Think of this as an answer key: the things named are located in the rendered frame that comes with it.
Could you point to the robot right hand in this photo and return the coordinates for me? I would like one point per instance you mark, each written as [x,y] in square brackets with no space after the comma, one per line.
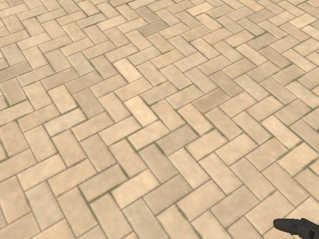
[304,228]

